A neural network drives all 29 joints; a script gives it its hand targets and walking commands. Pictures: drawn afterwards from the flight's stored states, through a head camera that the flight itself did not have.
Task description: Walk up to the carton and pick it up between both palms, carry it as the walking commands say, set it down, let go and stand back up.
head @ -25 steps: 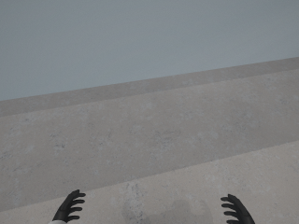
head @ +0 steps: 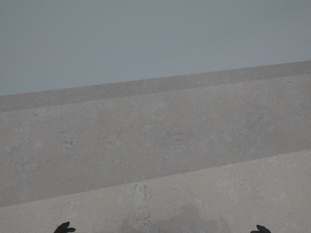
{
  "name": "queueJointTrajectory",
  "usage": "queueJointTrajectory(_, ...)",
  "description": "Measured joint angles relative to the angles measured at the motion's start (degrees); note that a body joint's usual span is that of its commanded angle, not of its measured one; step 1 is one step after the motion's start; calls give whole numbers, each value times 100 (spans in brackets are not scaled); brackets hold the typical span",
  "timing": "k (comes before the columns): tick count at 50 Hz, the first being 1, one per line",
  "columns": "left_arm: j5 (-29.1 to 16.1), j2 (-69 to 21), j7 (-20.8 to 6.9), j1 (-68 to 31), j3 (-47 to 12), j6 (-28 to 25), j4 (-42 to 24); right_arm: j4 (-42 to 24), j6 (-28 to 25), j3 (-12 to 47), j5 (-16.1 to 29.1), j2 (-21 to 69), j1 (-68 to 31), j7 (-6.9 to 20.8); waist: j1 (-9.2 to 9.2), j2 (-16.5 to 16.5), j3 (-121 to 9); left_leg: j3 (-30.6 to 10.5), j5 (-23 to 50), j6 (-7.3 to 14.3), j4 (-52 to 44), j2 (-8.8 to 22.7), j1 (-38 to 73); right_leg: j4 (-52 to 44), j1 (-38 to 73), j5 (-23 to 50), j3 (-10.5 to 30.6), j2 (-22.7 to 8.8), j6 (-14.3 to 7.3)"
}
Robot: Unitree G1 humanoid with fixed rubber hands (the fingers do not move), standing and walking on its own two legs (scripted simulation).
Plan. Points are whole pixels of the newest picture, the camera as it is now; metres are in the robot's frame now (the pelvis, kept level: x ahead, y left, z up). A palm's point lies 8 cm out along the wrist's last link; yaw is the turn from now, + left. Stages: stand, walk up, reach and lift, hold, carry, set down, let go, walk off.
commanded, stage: stand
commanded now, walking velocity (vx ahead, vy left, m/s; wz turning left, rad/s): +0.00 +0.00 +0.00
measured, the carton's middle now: out of the picture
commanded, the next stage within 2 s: walk up in 1.88 s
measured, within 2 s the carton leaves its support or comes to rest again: neither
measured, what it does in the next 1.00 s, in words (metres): stands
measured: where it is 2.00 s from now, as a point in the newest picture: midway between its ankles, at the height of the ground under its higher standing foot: outside the picture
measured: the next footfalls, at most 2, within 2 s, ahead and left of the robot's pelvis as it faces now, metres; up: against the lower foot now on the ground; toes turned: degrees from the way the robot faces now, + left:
none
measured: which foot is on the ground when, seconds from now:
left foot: down 0.00-1.00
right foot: down 0.00-1.00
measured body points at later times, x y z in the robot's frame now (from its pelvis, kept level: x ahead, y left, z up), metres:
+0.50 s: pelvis +0.00 +0.00 +0.02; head +0.01 +0.01 +0.47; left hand +0.08 +0.30 -0.11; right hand +0.09 -0.29 -0.10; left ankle +0.02 +0.13 -0.72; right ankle +0.01 -0.12 -0.72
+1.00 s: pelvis +0.00 +0.00 +0.03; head +0.01 +0.01 +0.47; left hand +0.07 +0.29 -0.12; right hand +0.09 -0.29 -0.10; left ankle +0.02 +0.13 -0.72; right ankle +0.01 -0.12 -0.72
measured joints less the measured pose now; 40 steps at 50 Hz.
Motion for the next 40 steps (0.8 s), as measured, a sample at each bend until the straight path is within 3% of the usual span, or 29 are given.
queueJointTrajectory(26, -6, 185, 18, -316, -9, 44, 1005, 814, 20, 143, 82, 43, -250, -29, -6, -62, -14, -51, 698, -2, -1289, -2, 737, -1295, 764, 679, -53, -21, 25)
queueJointTrajectory(40, -16, 117, 3, -262, -34, 26, 1127, 990, 7, 171, 122, 78, -211, -22, -5, -94, 66, -82, 865, -2, -1621, -15, 902, -1604, 934, 816, -74, -39, 36)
